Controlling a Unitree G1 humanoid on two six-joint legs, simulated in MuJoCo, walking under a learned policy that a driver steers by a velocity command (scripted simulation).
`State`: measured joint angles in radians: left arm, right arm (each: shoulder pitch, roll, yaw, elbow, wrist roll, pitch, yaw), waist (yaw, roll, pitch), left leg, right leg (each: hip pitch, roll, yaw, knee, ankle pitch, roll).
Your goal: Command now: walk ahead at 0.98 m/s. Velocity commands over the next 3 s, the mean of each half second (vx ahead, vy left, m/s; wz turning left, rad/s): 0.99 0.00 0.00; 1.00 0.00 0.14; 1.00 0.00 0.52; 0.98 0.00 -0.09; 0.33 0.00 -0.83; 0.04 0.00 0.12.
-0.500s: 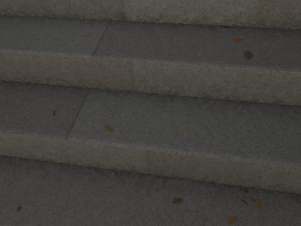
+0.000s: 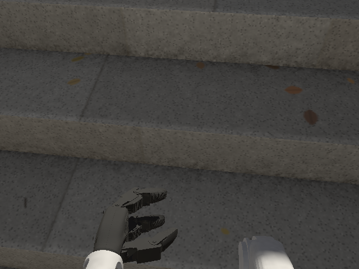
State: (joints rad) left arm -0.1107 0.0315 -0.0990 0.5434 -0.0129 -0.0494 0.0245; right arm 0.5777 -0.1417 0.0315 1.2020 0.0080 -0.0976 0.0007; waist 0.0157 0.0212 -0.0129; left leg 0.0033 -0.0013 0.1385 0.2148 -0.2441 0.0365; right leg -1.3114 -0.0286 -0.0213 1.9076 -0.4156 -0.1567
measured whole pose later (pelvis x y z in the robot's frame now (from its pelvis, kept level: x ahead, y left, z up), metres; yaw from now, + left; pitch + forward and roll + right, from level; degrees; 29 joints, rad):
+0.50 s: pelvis +0.40 -0.02 +0.23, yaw +1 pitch +5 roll +3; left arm 0.57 0.17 0.04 1.03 -0.03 -0.15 -0.01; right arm -0.04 -0.08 0.08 0.59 -0.02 -0.05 0.00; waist 0.01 -0.03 -0.04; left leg -0.84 -0.09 0.17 1.19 -0.44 0.15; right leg -0.15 0.00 0.01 0.73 0.11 -0.13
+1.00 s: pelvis +0.82 -0.05 +0.48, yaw +6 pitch +4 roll -3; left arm 0.27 0.20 0.06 0.91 0.04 -0.11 0.00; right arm 0.24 -0.18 -0.07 0.70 -0.03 -0.11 0.02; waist -0.05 0.05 -0.10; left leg -0.85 -0.08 -0.14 2.14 -0.09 0.18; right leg -0.44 0.03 -0.20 0.86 -0.49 -0.07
